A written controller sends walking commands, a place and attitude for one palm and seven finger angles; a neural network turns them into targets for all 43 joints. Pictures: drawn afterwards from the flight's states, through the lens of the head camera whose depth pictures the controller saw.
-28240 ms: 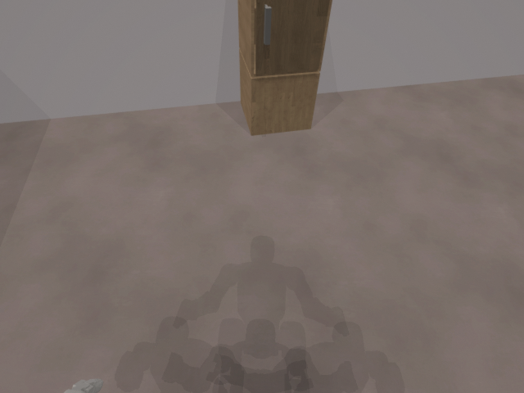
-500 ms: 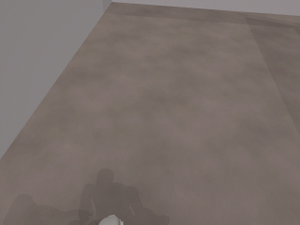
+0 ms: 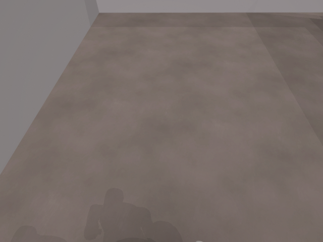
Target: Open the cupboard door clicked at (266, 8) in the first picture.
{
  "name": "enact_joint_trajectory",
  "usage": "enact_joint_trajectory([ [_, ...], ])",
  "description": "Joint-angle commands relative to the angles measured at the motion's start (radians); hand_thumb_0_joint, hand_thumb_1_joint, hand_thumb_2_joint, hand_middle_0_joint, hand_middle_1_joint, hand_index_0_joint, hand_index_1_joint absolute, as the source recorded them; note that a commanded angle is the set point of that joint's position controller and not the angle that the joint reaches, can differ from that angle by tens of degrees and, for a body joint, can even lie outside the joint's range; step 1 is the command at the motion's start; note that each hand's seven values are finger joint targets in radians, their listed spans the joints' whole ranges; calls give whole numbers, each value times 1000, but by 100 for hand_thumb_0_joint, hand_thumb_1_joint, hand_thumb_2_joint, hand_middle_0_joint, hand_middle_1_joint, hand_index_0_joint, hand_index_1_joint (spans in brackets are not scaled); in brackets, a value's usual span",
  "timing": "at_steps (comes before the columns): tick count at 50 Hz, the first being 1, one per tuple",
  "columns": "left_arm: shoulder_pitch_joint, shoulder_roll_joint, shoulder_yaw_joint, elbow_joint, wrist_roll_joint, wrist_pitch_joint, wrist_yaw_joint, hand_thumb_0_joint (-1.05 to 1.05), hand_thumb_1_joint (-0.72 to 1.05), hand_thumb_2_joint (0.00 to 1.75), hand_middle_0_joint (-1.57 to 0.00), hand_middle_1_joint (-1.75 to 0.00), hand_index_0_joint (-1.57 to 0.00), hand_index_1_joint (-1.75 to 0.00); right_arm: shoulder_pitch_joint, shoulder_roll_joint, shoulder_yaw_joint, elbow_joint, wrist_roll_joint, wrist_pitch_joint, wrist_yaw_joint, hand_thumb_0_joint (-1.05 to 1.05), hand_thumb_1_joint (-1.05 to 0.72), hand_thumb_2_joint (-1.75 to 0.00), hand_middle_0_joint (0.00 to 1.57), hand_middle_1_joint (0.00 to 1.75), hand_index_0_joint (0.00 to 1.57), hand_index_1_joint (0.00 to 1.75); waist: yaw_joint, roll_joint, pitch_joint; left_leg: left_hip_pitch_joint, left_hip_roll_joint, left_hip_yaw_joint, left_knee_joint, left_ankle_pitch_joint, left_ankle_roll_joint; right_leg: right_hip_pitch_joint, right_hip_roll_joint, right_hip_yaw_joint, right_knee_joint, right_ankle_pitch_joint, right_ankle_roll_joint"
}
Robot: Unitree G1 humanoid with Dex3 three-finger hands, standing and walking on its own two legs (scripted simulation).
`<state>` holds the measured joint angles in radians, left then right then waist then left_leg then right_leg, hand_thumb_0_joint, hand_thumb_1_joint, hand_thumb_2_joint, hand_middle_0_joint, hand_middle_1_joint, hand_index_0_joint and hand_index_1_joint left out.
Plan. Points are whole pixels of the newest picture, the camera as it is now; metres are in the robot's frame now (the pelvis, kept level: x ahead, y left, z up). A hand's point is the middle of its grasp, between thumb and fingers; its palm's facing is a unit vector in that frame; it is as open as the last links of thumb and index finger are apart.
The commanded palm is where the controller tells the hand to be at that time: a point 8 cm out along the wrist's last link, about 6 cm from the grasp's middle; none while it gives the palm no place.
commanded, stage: turn to face it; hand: left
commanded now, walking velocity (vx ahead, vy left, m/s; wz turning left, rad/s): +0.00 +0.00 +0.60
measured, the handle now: out of the picture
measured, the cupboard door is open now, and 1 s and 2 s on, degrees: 49 49 49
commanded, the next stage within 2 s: none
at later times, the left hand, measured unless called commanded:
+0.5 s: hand out of the picture +0.15 +0.21 -0.18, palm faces +0.29 -0.94 -0.20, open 7.3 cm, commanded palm none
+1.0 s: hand out of the picture +0.12 +0.14 -0.15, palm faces +0.56 -0.79 -0.25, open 7.4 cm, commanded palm none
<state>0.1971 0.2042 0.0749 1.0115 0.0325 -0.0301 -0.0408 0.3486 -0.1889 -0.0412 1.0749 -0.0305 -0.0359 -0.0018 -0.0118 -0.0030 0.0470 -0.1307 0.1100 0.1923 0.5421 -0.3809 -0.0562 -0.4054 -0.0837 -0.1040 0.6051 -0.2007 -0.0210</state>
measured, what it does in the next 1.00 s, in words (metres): walks ahead, turning left: left foot, then right foot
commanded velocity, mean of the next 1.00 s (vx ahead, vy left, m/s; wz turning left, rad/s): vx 0.00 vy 0.00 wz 0.60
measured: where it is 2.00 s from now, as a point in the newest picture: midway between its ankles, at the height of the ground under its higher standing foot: outside the picture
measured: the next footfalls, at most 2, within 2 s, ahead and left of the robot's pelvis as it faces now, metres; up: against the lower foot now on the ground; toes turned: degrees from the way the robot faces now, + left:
left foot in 0.36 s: +0.18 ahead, +0.11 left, +0.00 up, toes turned +20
right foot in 0.74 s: +0.25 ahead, -0.16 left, +0.00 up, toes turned +23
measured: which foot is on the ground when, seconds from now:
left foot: down 0.00-0.00, up 0.02-0.34, down 0.36-0.74, up 0.76-1.00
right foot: down 0.00-0.36, up 0.38-0.72, down 0.74-1.00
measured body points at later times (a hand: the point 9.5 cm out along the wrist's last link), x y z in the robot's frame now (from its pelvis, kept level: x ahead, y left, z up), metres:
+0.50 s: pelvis +0.13 +0.00 +0.00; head +0.17 +0.03 +0.45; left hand +0.14 +0.26 -0.16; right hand +0.27 -0.22 -0.13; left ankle +0.15 +0.10 -0.73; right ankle +0.10 -0.15 -0.65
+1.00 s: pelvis +0.18 -0.06 +0.01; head +0.22 -0.03 +0.46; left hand +0.09 +0.18 -0.13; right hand +0.41 -0.23 -0.13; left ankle +0.10 +0.04 -0.68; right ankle +0.21 -0.17 -0.73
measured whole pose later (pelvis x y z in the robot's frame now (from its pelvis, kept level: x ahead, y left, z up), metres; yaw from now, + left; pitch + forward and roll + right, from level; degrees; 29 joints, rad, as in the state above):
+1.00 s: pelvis +0.18 -0.06 +0.01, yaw +35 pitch +1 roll +2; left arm 0.22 0.21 0.04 0.89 0.03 0.01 0.01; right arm 0.12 -0.26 -0.07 0.92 -0.01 0.08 0.03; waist -0.01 -0.03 0.11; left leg -0.42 0.02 0.07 0.87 -0.45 -0.06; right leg -0.20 -0.13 -0.18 0.52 -0.32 0.01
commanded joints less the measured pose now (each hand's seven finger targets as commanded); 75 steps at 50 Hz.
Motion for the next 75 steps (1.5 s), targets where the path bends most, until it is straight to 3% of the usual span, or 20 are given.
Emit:
enact_joint_trajectory([
  [1,313,236,29,53,-13,-25,38,0,90,90,-20,-30,-20,-30,-35,-70,-15,-88,23,2,-3,0,-90,-90,20,30,20,30,138,-288,-119,-470,-46,-110,547,-302,41,453,-397,520,-379,-74,-191],
  [7,53,90,-11,-8,-11,-27,61,0,90,90,-20,-30,-20,-30,-16,-3,-3,-26,19,35,-3,0,-90,-90,20,30,20,30,3,-136,-63,-349,-1,-133,456,-33,14,249,-275,37,-297,465,-117],
  [15,39,141,16,-39,-17,-2,67,0,90,90,-20,-30,-20,-30,-89,-33,-10,-104,12,43,16,0,-90,-90,20,30,20,30,1,-114,-77,-219,-58,-39,56,145,30,319,-253,-92,-103,500,-48],
  [17,27,121,18,-74,-24,10,63,0,90,90,-20,-30,-20,-30,21,-148,-39,-99,0,38,11,0,-90,-90,20,30,20,30,-59,113,-150,24,75,-250,-66,553,121,117,-157,-143,166,187,45],
  [18,-8,75,1,-120,-32,18,61,0,90,90,-20,-30,-20,-30,73,-248,-61,-104,-3,38,3,0,-90,-90,20,30,20,30,-89,356,-159,109,317,-586,-140,908,278,-105,-15,-103,424,-477,103],
  [19,-72,98,2,-152,-17,33,66,0,90,90,-20,-30,-20,-30,90,-266,-62,-97,0,44,-12,0,-90,-90,20,30,20,30,-98,193,-152,63,354,-637,-168,756,327,-143,2,50,554,-500,90],
  [24,-35,84,16,-116,-14,47,52,0,90,90,-20,-30,-20,-30,-105,-206,-45,-177,4,26,-28,0,-90,-90,20,30,20,30,-1,134,-134,-41,163,-419,-178,596,218,-153,-5,117,565,-214,103],
  [34,14,102,13,-170,-20,46,53,0,90,90,-20,-30,-20,-30,-205,-255,-85,-235,4,59,-8,0,-90,-90,20,30,20,30,21,172,-124,-195,77,-472,-124,356,186,158,87,52,17,-148,90],
  [35,63,125,20,-162,-19,40,55,0,90,90,-20,-30,-20,-30,-230,-242,-83,-249,11,62,-6,0,-90,-90,20,30,20,30,51,131,-127,-277,39,-459,-76,272,153,270,72,57,-121,-58,83],
  [37,97,279,47,-176,5,26,67,0,90,90,-20,-30,-20,-30,-256,-135,-67,-298,21,63,8,0,-90,-90,20,30,20,30,82,-336,-87,-550,-193,-191,352,-201,9,353,-376,512,-393,-85,-96],
  [42,-37,166,6,-209,-9,20,71,0,90,90,-20,-30,-20,-30,-232,-142,-63,-243,15,90,28,0,-90,-90,20,30,20,30,-7,-229,-49,-466,-80,-194,671,-50,-11,233,-227,135,-248,342,-87],
  [48,84,224,25,-160,-1,17,70,0,90,90,-20,-30,-20,-30,-325,-104,-35,-263,23,78,36,0,-90,-90,20,30,20,30,63,-212,-84,-350,-103,-89,250,-91,-8,403,-259,62,-155,587,-85],
  [52,60,243,37,-159,-14,21,62,0,90,90,-20,-30,-20,-30,-224,-144,-42,-245,19,68,29,0,-90,-90,20,30,20,30,3,-174,-124,-114,-120,-67,-31,109,25,312,-251,-19,-4,541,-18],
  [53,48,221,33,-170,-19,24,58,0,90,90,-20,-30,-20,-30,-161,-198,-57,-231,14,62,29,0,-90,-90,20,30,20,30,-34,-47,-169,75,-41,-155,-107,318,60,164,-218,-57,149,385,32],
  [54,23,147,17,-214,-27,31,50,0,90,90,-20,-30,-20,-30,-75,-326,-90,-223,3,56,22,0,-90,-90,20,30,20,30,-85,288,-199,235,263,-557,-125,728,223,-141,-64,-92,389,-301,114],
  [55,-47,147,6,-252,-14,45,59,0,90,90,-20,-30,-20,-30,-14,-360,-94,-199,8,67,15,0,-90,-90,20,30,20,30,-103,243,-179,163,351,-599,-139,773,316,-196,-39,33,504,-495,103],
  [59,-50,138,16,-190,-13,57,51,0,90,90,-20,-30,-20,-30,-173,-265,-67,-238,4,51,-16,0,-90,-90,20,30,20,30,-19,169,-106,-5,159,-453,-167,579,230,-181,-23,120,560,-254,108],
  [70,71,141,20,-184,-22,41,53,0,90,90,-20,-30,-20,-30,-261,-249,-79,-265,11,68,-6,0,-90,-90,20,30,20,30,58,141,-104,-263,38,-473,-59,323,158,274,74,55,-89,-58,84],
  [72,116,289,48,-187,3,24,68,0,90,90,-20,-30,-20,-30,-255,-135,-64,-303,23,65,6,0,-90,-90,20,30,20,30,87,-349,-99,-529,-204,-211,380,-222,14,403,-373,512,-366,-3,-83],
  [75,-26,193,20,-220,-10,27,77,0,90,90,-20,-30,-20,-30,-250,-168,-71,-257,12,87,18,0,-90,-90,20,30,20,30,15,-227,-30,-482,-88,-253,740,-110,12,217,-293,302,-298,133,-128],
])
